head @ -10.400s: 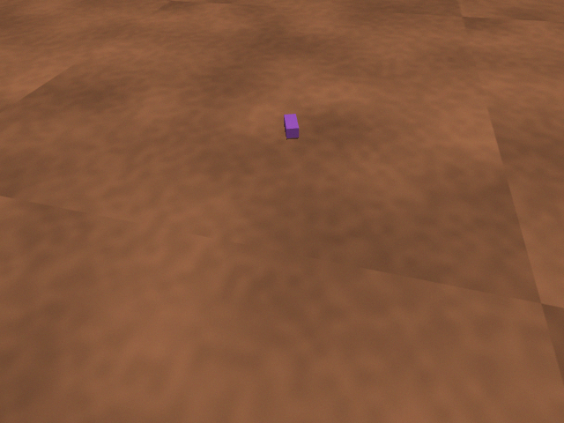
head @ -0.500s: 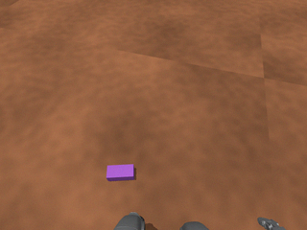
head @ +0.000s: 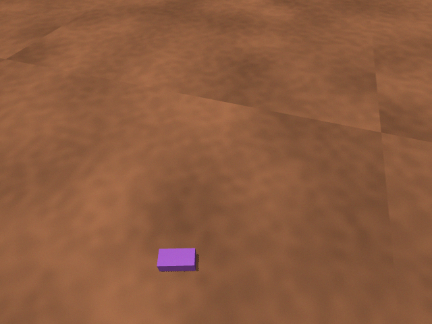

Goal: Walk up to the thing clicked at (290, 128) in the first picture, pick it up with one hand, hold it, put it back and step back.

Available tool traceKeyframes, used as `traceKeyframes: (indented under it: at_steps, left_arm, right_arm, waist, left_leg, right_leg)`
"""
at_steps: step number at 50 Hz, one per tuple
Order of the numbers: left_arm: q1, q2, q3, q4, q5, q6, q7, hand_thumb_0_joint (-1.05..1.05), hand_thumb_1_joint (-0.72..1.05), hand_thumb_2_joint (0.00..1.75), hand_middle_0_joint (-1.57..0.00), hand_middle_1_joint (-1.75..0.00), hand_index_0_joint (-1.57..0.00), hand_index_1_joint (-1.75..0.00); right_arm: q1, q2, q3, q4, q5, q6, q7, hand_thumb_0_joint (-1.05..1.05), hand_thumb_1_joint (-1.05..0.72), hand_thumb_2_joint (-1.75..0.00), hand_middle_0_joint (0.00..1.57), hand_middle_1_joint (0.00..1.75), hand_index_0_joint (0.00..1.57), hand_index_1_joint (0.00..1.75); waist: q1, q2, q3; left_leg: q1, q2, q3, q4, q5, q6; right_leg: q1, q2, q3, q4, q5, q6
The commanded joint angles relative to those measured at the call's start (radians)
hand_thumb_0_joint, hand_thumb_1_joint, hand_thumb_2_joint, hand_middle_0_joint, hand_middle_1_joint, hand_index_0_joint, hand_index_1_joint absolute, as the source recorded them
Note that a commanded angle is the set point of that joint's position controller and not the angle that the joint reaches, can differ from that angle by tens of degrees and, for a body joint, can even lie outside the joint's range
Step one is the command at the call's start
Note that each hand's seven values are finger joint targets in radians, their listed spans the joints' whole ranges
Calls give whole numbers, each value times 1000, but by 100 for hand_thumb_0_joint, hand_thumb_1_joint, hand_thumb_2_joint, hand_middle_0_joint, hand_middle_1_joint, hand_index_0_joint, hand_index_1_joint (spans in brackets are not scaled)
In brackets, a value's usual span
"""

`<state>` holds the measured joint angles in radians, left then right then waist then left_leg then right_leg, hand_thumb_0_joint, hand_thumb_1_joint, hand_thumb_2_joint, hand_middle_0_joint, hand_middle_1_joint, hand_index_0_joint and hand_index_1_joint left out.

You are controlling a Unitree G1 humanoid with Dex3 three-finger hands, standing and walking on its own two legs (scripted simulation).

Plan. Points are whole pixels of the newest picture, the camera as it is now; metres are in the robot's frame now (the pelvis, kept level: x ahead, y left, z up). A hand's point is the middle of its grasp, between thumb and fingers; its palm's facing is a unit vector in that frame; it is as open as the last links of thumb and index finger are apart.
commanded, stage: walk up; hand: left
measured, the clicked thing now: (177, 259) +0.50 +0.24 -0.73
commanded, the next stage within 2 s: none
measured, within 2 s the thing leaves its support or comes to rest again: neither
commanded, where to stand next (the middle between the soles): +0.12 -0.04 m, yaw +1 degrees
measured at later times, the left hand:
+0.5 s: hand out of the picture +0.15 +0.25 -0.14, palm faces -0.03 -0.90 -0.44, open 7.3 cm
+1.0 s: hand out of the picture +0.01 +0.28 -0.13, palm faces -0.04 -0.93 -0.37, open 7.3 cm
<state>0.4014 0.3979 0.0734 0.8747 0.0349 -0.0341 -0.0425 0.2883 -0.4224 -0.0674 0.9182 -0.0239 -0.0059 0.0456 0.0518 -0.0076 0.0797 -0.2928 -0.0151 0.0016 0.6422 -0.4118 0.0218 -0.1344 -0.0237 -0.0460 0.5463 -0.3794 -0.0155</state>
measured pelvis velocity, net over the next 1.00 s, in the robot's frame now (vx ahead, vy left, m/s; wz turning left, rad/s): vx -0.03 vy -0.02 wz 0.01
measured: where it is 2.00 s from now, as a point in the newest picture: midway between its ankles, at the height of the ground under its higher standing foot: outside the picture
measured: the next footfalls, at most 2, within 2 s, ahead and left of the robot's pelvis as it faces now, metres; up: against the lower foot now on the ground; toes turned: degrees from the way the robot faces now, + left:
left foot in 0.02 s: +0.07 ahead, +0.11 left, +0.00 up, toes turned +0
right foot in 0.38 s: +0.17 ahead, -0.13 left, +0.00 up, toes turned -1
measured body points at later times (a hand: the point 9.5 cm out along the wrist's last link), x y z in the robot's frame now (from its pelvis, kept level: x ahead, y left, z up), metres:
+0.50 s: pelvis +0.01 -0.02 -0.02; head +0.08 -0.05 +0.42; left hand +0.15 +0.29 -0.11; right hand +0.13 -0.32 -0.16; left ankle -0.01 +0.12 -0.66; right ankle +0.13 -0.13 -0.73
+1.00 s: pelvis -0.03 -0.02 +0.02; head -0.03 +0.01 +0.47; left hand +0.01 +0.33 -0.11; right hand -0.06 -0.36 -0.08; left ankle -0.06 +0.10 -0.73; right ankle +0.08 -0.17 -0.67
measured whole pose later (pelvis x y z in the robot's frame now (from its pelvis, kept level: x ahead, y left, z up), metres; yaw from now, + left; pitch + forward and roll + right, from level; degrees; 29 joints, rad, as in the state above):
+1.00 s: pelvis -0.03 -0.02 +0.02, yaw +1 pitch -4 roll -1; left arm 0.31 0.47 0.10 0.96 0.02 0.03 -0.07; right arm 0.43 -0.44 -0.07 0.98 -0.04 -0.03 0.03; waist -0.05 -0.03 0.06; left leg -0.03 0.04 0.02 0.36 -0.27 0.03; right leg -0.51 0.01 0.08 0.87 -0.23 0.02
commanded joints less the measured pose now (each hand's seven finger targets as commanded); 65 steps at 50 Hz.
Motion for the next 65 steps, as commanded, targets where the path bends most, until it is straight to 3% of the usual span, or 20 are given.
traceKeyframes:
  at_steps: [1, 2, 3, 12, 18, 20, 21, 27, 30, 33, 34, 35, 36, 37, 39, 42, 47, 55, 58, 65]
  left_arm:
    - [-68, 183, 27, -128, -22, -11, 10, 0, 90, 90, -20, -30, -20, -30]
    - [-96, 128, 17, -162, -23, -8, 8, 0, 90, 90, -20, -30, -20, -30]
    - [-136, 246, 44, -143, -9, 4, 26, 0, 90, 90, -20, -30, -20, -30]
    - [-90, 165, 17, -53, -69, 11, 66, 0, 90, 90, -20, -30, -20, -30]
    - [-124, 206, 36, -51, -28, 25, 74, 0, 90, 90, -20, -30, -20, -30]
    - [-174, 289, 50, -92, -25, 17, 73, 0, 90, 90, -20, -30, -20, -30]
    - [-185, 321, 50, -107, -20, 17, 78, 0, 90, 90, -20, -30, -20, -30]
    - [-321, 189, 36, -155, 3, 46, 93, 0, 90, 90, -20, -30, -20, -30]
    - [-315, 222, 50, -140, 26, 59, 77, 0, 90, 90, -20, -30, -20, -30]
    - [-317, 273, 63, -116, 6, 81, 61, 0, 90, 90, -20, -30, -20, -30]
    - [-287, 256, 55, -103, 1, 84, 60, 0, 90, 90, -20, -30, -20, -30]
    - [-278, 220, 51, -136, 22, 78, 38, 0, 90, 90, -20, -30, -20, -30]
    - [-484, 165, 49, -185, 6, 61, 41, 0, 90, 90, -20, -30, -20, -30]
    - [-586, 285, 79, -176, 8, 46, 42, 0, 90, 90, -20, -30, -20, -30]
    - [-298, 240, 71, -57, -34, 22, 19, 0, 90, 90, -20, -30, -20, -30]
    - [-165, 249, 80, 4, -18, 26, -7, 0, 90, 90, -20, -30, -20, -30]
    - [-262, 222, 52, -52, -24, 14, -24, 0, 90, 90, -20, -30, -20, -30]
    - [0, 242, 55, 59, -23, -39, 8, 0, 90, 90, -20, -30, -20, -30]
    - [58, 410, 79, 22, -28, -64, 26, 0, 90, 90, -20, -30, -20, -30]
    - [-78, 296, 49, -59, -29, -79, 44, 0, 90, 90, -20, -30, -20, -30]
  right_arm:
    - [170, -207, -90, -78, 0, -88, -35, 0, -90, -90, 20, 30, 20, 30]
    - [235, -333, -117, -89, -18, -95, -48, 0, -90, -90, 20, 30, 20, 30]
    - [212, -350, -124, -103, 15, -91, -45, 0, -90, -90, 20, 30, 20, 30]
    - [-78, -183, -27, -170, 11, -26, -65, 0, -90, -90, 20, 30, 20, 30]
    - [-112, -169, -32, -185, 53, 41, -64, 0, -90, -90, 20, 30, 20, 30]
    - [-16, -93, -7, -164, 64, 53, -73, 0, -90, -90, 20, 30, 20, 30]
    - [-17, -142, -32, -156, 46, 74, -89, 0, -90, -90, 20, 30, 20, 30]
    - [21, -173, -36, -104, 45, 63, -83, 0, -90, -90, 20, 30, 20, 30]
    - [11, -166, -29, -79, 20, 39, -66, 0, -90, -90, 20, 30, 20, 30]
    - [105, -177, -39, -7, 10, 34, -52, 0, -90, -90, 20, 30, 20, 30]
    - [111, -174, -45, 11, -3, 35, -45, 0, -90, -90, 20, 30, 20, 30]
    - [323, -245, -80, 36, -16, 10, -31, 0, -90, -90, 20, 30, 20, 30]
    - [232, -401, -106, 11, -35, -1, -33, 0, -90, -90, 20, 30, 20, 30]
    - [35, -395, -98, -36, -18, -18, -39, 0, -90, -90, 20, 30, 20, 30]
    - [-75, -288, -56, -42, -25, -61, -54, 0, -90, -90, 20, 30, 20, 30]
    - [-76, -235, -58, -52, -16, -77, -39, 0, -90, -90, 20, 30, 20, 30]
    - [48, -254, -64, -37, -11, -67, -35, 0, -90, -90, 20, 30, 20, 30]
    - [73, -201, -34, -90, -11, -26, -15, 0, -90, -90, 20, 30, 20, 30]
    - [16, -223, -34, -147, 4, -22, -21, 0, -90, -90, 20, 30, 20, 30]
    - [107, -199, -61, -83, 4, -9, 13, 0, -90, -90, 20, 30, 20, 30]
  waist:
    - [-146, 41, -160]
    - [-166, 240, -149]
    - [-166, 77, -89]
    - [-45, 266, 46]
    - [-14, 79, -108]
    - [-33, -235, -152]
    - [-24, -227, -171]
    - [-32, -157, -215]
    - [-14, -262, -220]
    - [-49, -257, -162]
    - [-55, -199, -120]
    - [-182, 6, -162]
    - [-230, 427, 78]
    - [-187, 180, 259]
    - [-46, 1, 136]
    - [-39, 139, -9]
    - [-122, 193, 76]
    - [-13, 12, 9]
    - [13, -122, 37]
    - [-65, -162, 67]
  left_leg:
    - [459, 45, -93, -286, 170, 55]
    - [572, 364, -628, -364, 50, 175]
    - [399, 455, -682, -363, 48, 279]
    - [26, 190, -54, -174, 1100, 178]
    - [-39, 123, -83, 73, 550, 72]
    - [-155, -98, -36, 448, -183, -2]
    - [-110, -82, -137, 630, -290, 0]
    - [-165, -74, -106, 633, -112, -50]
    - [-124, -45, 23, 261, -186, -49]
    - [69, -54, 94, -31, -124, -8]
    - [189, -39, 57, -101, -65, 14]
    - [434, 31, -182, -332, -522, 94]
    - [135, 409, -842, -632, -1027, 147]
    - [-128, 494, -955, -701, -945, 208]
    - [136, 290, -496, -531, -368, 51]
    - [199, 210, -236, -483, -255, 103]
    - [235, 237, -213, -512, -215, 128]
    - [-22, 167, -47, -29, -29, 142]
    - [-372, 37, -138, 490, -150, 44]
    - [-192, 104, -60, 307, 95, -18]
  right_leg:
    - [-242, -73, 47, 278, 371, -76]
    - [-586, 82, 22, 479, -109, -21]
    - [-543, -13, 174, 531, -205, -30]
    - [-252, -3, 12, 309, 58, 26]
    - [-33, -4, 41, -6, 382, -24]
    - [-4, -368, 447, -136, 884, -206]
    - [-103, -429, 556, -135, 841, -311]
    - [-55, -218, 227, -61, 477, -220]
    - [-34, -189, 236, -132, -139, -181]
    - [-205, -221, 298, -180, -281, -129]
    - [-361, -189, 271, -143, -312, -70]
    - [-644, -15, 96, 101, -473, 6]
    - [-940, 159, 97, 506, -308, 27]
    - [-861, 38, 310, 565, -113, 27]
    - [-746, 73, 322, 538, 85, 7]
    - [-549, 59, 167, 517, 129, 38]
    - [-542, 39, 141, 319, 163, 45]
    - [71, 38, 15, -122, 62, 3]
    - [49, -417, 833, -379, -326, -240]
    - [-175, -225, 254, -308, 75, -189]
